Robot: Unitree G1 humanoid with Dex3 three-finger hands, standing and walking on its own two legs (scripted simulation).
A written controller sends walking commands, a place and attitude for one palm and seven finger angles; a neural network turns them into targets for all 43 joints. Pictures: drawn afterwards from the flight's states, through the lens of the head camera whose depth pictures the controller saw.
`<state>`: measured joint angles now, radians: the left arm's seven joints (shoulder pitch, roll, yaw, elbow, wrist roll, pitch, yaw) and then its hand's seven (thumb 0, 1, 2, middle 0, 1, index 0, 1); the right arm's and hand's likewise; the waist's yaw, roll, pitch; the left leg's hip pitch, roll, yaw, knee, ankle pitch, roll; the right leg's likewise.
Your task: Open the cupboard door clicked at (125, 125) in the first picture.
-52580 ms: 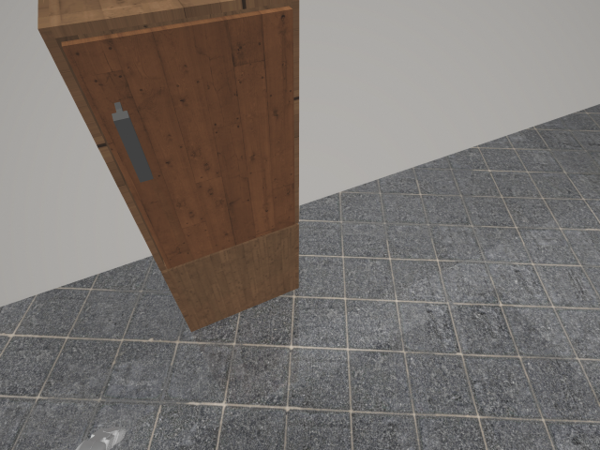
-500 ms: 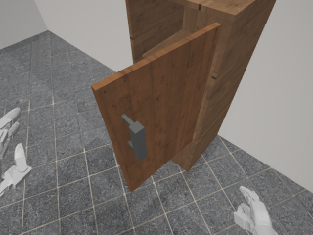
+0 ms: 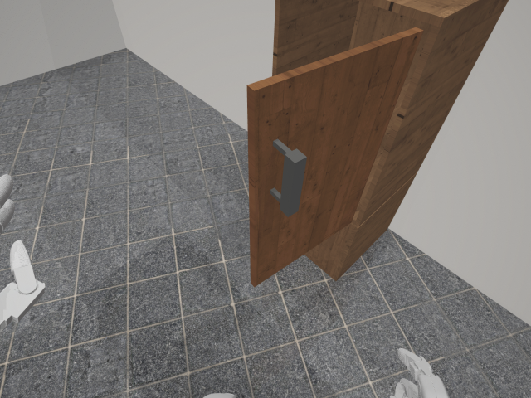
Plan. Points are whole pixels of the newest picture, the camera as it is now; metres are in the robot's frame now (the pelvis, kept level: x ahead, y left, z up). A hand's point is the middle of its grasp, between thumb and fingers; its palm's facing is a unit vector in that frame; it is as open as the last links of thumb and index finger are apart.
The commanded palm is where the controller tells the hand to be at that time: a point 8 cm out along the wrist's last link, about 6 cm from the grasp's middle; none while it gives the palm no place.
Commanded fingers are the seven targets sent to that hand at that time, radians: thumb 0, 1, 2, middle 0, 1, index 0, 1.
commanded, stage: step back with the hand held close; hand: left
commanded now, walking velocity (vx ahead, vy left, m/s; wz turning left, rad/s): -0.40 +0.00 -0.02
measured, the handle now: (284, 178) +0.46 +0.02 +0.08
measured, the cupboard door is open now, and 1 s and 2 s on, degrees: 83 83 83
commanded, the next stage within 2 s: stop stepping back and stand still in 0.04 s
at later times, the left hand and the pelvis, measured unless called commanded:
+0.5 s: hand out of the picture +0.07 +0.26 +0.18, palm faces +0.39 -0.80 -0.45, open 7.4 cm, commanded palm +0.03 +0.30 +0.19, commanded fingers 0.00 0.90 0.90 -0.20 -0.30 -0.20 -0.30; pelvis -0.13 +0.01 +0.01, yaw -4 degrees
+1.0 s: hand out of the picture +0.06 +0.27 +0.17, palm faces +0.38 -0.78 -0.49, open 7.4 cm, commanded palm +0.02 +0.30 +0.19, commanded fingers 0.00 0.90 0.90 -0.20 -0.30 -0.20 -0.30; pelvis -0.15 +0.01 +0.01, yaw -4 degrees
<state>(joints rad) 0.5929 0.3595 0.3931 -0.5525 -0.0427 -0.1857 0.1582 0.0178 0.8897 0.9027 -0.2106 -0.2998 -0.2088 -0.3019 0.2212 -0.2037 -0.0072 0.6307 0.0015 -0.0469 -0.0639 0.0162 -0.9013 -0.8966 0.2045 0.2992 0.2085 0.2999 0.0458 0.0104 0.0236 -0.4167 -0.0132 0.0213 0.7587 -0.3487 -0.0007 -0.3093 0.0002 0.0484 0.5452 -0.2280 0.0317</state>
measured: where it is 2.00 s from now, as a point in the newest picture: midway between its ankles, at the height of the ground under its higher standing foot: outside the picture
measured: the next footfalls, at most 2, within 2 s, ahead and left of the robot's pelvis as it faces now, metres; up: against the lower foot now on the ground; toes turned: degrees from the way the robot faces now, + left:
left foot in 0.04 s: +0.07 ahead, +0.10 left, +0.00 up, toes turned +1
right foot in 0.36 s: -0.10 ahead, -0.08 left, +0.00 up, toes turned -5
